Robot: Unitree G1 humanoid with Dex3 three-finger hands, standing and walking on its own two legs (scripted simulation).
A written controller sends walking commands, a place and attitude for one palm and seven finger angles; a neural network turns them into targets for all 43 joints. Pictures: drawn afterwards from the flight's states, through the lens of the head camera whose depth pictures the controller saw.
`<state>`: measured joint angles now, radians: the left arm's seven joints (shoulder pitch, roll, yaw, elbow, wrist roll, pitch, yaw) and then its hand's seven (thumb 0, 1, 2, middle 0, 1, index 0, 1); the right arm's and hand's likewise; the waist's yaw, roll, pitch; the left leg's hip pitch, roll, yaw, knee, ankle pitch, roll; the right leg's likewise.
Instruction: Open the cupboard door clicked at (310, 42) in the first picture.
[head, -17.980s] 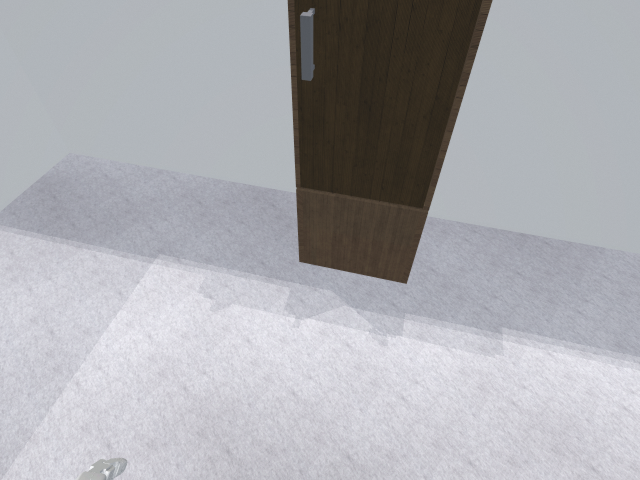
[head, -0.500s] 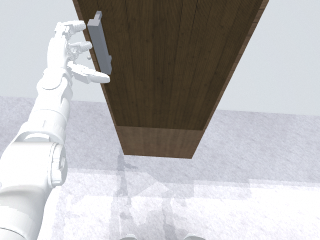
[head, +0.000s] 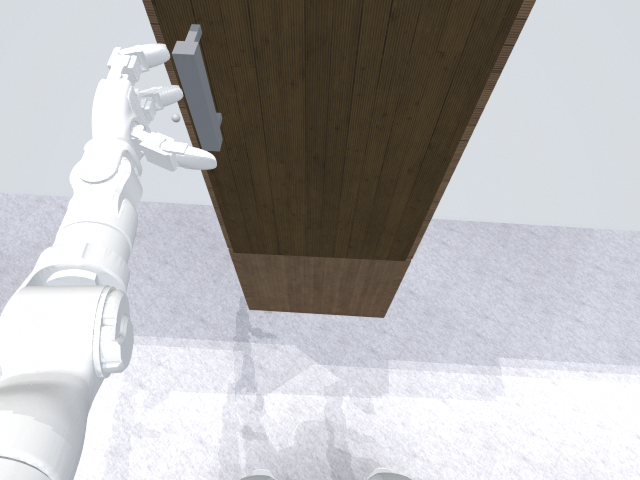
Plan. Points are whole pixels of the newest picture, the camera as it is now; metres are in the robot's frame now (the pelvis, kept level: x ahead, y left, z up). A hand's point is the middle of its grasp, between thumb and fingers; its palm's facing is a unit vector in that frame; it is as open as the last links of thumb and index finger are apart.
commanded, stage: move the hooked fingers beside the handle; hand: left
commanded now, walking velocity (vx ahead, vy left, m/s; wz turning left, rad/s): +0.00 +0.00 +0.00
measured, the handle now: (204, 91) +0.56 +0.14 +0.14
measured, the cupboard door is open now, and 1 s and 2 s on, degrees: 1 1 1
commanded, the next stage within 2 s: none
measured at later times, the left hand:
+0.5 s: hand (168, 113) +0.52 +0.17 +0.14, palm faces -0.02 -1.00 -0.01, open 14.8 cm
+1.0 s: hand (162, 110) +0.52 +0.18 +0.14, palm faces -0.05 -1.00 +0.00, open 14.3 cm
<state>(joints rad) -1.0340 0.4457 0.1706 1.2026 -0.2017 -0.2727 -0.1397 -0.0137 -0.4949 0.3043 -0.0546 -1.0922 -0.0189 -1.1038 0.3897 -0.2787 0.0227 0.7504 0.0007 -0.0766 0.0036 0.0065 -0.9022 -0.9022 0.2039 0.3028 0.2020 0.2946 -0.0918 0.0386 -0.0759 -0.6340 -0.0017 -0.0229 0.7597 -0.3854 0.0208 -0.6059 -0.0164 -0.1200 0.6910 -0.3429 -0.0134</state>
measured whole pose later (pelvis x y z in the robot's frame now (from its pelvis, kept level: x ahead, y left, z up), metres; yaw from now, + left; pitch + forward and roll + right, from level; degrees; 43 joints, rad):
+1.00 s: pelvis +0.00 +0.01 +0.00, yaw -3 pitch +16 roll -2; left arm -0.98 0.57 0.36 1.19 -0.14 -0.26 -0.30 -0.01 -0.50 0.30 -0.23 -1.19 -0.23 -1.18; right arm 0.42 -0.29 0.04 0.67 0.01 0.01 -0.03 0.01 -0.90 -0.90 0.20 0.30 0.20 0.29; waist -0.15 0.03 -0.09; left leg -0.64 0.03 0.03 0.75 -0.40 0.03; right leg -0.63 0.01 -0.07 0.67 -0.32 -0.01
